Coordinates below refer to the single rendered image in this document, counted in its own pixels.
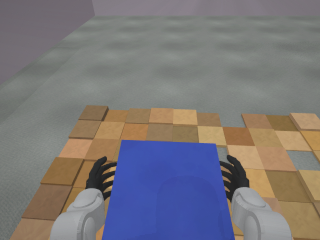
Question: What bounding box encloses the carton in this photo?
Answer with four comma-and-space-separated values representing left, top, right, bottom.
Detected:
101, 140, 235, 240

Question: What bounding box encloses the left robot hand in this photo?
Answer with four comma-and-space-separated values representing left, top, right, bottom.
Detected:
85, 156, 117, 201

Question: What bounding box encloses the robot left forearm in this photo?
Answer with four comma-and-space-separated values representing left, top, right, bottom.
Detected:
49, 188, 106, 240

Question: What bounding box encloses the robot right forearm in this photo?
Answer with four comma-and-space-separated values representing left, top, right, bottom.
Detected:
231, 187, 292, 240

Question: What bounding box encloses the right robot hand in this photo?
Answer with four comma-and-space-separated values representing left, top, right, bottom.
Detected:
219, 155, 250, 203

